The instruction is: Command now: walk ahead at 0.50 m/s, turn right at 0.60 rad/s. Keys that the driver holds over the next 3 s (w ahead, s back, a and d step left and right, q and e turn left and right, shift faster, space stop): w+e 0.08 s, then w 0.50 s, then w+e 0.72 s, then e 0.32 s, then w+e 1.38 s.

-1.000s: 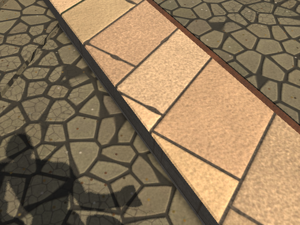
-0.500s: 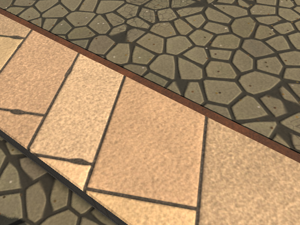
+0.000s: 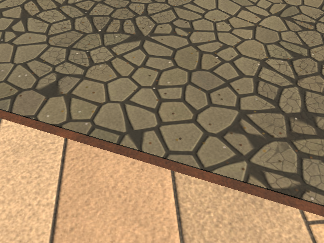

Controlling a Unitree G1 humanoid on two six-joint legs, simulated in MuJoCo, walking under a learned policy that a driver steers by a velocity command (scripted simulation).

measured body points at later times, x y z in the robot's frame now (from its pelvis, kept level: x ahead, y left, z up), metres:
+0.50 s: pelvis +0.24 -0.08 +0.13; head +0.23 -0.09 +0.58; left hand +0.32 +0.17 +0.00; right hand +0.34 -0.34 +0.02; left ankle +0.25 +0.09 -0.42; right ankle +0.20 -0.12 -0.58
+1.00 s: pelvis +0.52 -0.13 +0.16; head +0.53 -0.13 +0.61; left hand +0.67 +0.10 +0.03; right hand +0.53 -0.41 +0.05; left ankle +0.55 -0.06 -0.58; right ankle +0.40 -0.21 -0.48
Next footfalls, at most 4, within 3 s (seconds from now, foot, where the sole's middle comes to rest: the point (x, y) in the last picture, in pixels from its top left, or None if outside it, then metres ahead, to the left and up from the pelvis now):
0.28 right None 0.24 -0.12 -0.62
0.82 left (183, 208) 0.59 -0.07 -0.62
1.34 right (253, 167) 0.78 -0.38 -0.62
1.96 left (239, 124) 1.02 -0.36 -0.62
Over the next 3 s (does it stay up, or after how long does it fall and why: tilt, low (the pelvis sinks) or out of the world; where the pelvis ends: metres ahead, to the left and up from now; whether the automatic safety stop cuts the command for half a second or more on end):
stays up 1.07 -0.85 0.14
